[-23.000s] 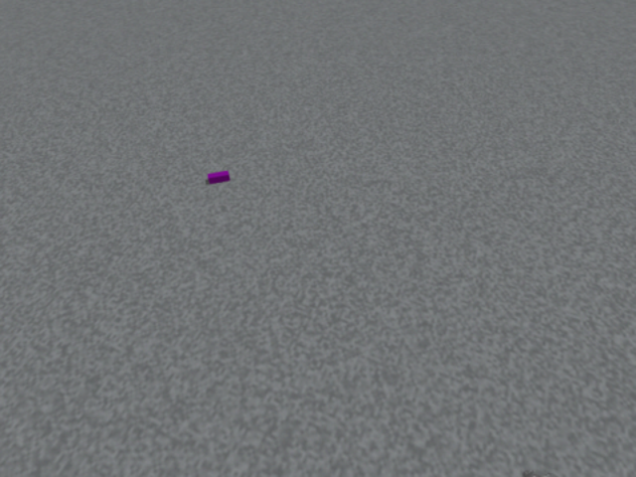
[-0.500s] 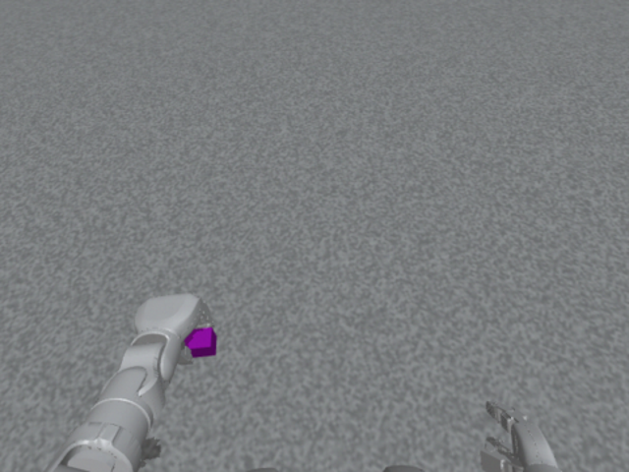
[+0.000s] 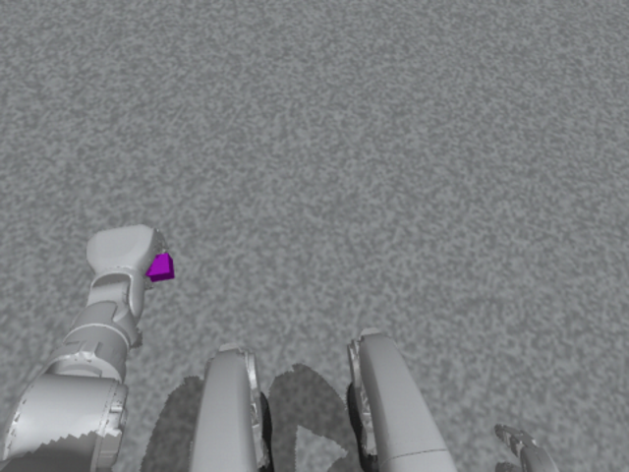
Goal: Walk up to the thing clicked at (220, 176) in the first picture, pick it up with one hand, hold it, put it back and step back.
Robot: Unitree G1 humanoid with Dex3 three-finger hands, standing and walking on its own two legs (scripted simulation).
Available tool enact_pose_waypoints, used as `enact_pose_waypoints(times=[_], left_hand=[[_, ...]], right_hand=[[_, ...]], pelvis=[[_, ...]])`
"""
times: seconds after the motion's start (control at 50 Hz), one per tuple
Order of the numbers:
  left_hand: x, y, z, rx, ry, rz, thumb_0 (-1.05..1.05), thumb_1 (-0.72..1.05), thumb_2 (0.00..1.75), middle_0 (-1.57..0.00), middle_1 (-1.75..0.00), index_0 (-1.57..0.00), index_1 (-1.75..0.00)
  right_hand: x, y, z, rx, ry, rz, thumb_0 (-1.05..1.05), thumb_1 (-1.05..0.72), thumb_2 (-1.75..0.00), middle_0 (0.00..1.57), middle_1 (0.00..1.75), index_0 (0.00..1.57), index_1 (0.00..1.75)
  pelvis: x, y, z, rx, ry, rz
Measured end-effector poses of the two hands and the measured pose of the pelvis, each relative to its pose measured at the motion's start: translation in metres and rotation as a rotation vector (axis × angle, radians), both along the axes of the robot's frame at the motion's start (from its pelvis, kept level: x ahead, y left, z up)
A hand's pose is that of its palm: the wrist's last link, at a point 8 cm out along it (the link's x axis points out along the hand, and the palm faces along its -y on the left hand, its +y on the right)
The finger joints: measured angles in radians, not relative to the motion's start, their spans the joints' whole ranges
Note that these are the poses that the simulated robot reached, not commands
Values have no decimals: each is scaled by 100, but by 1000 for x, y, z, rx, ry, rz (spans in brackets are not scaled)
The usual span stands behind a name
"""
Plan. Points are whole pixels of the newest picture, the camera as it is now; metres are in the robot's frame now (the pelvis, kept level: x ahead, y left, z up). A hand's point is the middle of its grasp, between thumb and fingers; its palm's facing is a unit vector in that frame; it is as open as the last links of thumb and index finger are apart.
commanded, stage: crouch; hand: left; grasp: from above
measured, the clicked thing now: (139, 271) +0.41 +0.25 -0.16
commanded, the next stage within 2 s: lower in 1.12 s
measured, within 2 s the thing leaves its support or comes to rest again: neither
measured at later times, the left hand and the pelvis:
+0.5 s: hand (167, 290) +0.42 +0.25 -0.31, palm faces -0.43 -0.05 -0.90, open 6.2 cm; pelvis -0.01 -0.01 -0.14, yaw -3 degrees
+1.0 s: hand (175, 296) +0.42 +0.25 -0.38, palm faces -0.45 -0.05 -0.89, open 6.2 cm; pelvis -0.02 -0.01 -0.21, yaw -4 degrees
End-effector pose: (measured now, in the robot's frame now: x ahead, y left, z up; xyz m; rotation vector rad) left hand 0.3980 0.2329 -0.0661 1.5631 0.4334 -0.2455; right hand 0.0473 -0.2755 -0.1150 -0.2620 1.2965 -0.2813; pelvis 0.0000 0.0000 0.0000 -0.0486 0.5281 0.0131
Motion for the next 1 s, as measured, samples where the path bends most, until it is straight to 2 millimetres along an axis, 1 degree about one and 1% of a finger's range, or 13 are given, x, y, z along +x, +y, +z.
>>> enact_pose_waypoints(times=[0.1, 0.22, 0.32, 0.4, 0.48, 0.56, 0.82, 1.0], left_hand=[[4, 4, -50, -8, 24, -3, -1, 52, 5, -109, -6, -111, -4], [10, 8, -104, -25, 22, -10, -1, 53, 5, -107, -8, -110, -5], [15, 12, -139, -30, 18, 2, -1, 53, 3, -106, -10, -109, -6], [18, 14, -161, -36, 19, 12, -1, 54, 2, -106, -10, -109, -6], [22, 15, -179, -41, 18, 14, -1, 55, 0, -105, -10, -109, -5], [24, 17, -193, -43, 17, 16, 0, 55, 0, -105, -11, -109, -5], [25, 21, -232, -42, 29, 14, 0, 56, 0, -103, -13, -108, -7], [27, 20, -251, -44, 31, 11, 0, 56, 0, -103, -13, -108, -7]], right_hand=[[-4, 6, -40, 18, 17, 26, 1, -89, -90, 20, 30, 20, 30], [3, 5, -79, 20, 30, 70, 1, -89, -90, 20, 30, 20, 30], [14, 1, -103, 18, 41, 111, 1, -89, -90, 20, 30, 20, 30], [21, -3, -118, 16, 45, 134, 1, -89, -90, 20, 30, 20, 30], [23, -5, -131, 18, 51, 152, 1, -89, -90, 20, 30, 20, 30], [20, -6, -143, 24, 65, 159, 1, -90, -90, 20, 30, 20, 30], [-11, -6, -176, 32, 120, 135, 1, -90, -90, 20, 30, 20, 30], [-25, -6, -196, 38, 138, 134, 1, -90, -90, 20, 30, 20, 30]], pelvis=[[-7, -1, -38, -9, 50, 0], [-9, -4, -78, -22, 98, -3], [-7, -5, -103, -29, 120, -5], [-6, -6, -119, -33, 124, -10], [-7, -7, -133, -38, 123, -16], [-8, -8, -146, -42, 118, -21], [-16, -7, -185, -49, 92, -36], [-20, -8, -206, -48, 75, -41]])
